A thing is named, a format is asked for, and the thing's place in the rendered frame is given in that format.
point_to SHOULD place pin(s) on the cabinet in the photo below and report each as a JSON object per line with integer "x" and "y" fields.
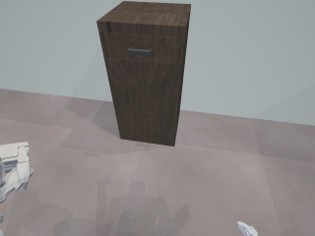
{"x": 146, "y": 95}

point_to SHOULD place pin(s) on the right robot hand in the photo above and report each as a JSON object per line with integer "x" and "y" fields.
{"x": 246, "y": 229}

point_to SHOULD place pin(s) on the left robot hand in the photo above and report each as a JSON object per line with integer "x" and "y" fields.
{"x": 14, "y": 160}

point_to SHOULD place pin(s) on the drawer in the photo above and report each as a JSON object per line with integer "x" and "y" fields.
{"x": 165, "y": 49}

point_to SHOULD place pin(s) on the handle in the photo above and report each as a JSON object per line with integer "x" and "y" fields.
{"x": 139, "y": 52}

